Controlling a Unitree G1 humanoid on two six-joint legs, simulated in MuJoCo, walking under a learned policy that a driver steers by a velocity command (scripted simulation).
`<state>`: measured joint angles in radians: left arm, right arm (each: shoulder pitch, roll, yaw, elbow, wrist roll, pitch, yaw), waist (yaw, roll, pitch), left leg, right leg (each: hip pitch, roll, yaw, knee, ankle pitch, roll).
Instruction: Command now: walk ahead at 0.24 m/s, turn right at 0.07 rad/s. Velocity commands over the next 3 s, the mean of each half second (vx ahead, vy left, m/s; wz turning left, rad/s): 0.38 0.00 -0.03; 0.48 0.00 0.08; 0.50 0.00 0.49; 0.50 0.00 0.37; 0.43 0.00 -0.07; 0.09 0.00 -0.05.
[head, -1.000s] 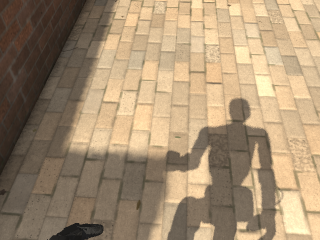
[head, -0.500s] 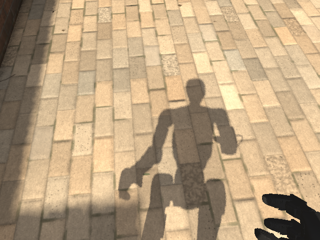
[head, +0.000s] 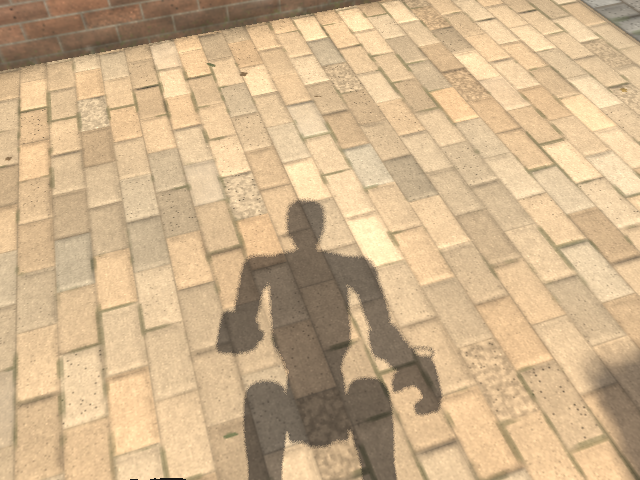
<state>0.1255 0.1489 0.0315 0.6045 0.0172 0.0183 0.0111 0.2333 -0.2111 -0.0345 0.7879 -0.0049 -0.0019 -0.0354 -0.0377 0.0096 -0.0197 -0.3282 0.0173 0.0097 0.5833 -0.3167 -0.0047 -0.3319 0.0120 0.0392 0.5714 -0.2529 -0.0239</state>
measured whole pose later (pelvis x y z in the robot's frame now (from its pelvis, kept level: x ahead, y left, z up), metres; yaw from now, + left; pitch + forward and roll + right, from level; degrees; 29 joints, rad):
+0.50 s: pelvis +0.13 +0.03 +0.01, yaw +1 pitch +3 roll -1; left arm 0.08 0.23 0.07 0.65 -0.02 -0.07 -0.04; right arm 0.44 -0.22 -0.02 0.89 0.01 -0.06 -0.01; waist -0.09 -0.02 0.00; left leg -0.04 0.00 0.01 0.29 -0.30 0.03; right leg -0.63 -0.05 0.00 0.70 -0.05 -0.01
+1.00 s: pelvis +0.39 -0.01 +0.01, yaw +4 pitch +2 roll -2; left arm 0.34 0.25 0.06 0.83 0.01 -0.09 -0.01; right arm 0.13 -0.28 -0.06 0.76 0.02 -0.06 0.01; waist 0.05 0.05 0.00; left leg -0.75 0.12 -0.07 0.81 0.06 0.00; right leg -0.04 0.07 -0.09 0.22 -0.21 -0.05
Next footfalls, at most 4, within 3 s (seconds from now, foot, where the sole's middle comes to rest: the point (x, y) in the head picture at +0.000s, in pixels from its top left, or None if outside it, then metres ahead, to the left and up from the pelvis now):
0.20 left None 0.07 0.14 -0.77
0.64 right None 0.38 -0.10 -0.77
1.20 left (261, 425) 0.67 0.16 -0.77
1.68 right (304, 307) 0.98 0.06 -0.77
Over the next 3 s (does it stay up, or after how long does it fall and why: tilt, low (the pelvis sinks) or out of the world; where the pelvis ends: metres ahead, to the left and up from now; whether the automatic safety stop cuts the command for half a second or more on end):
stays up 1.22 0.36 0.00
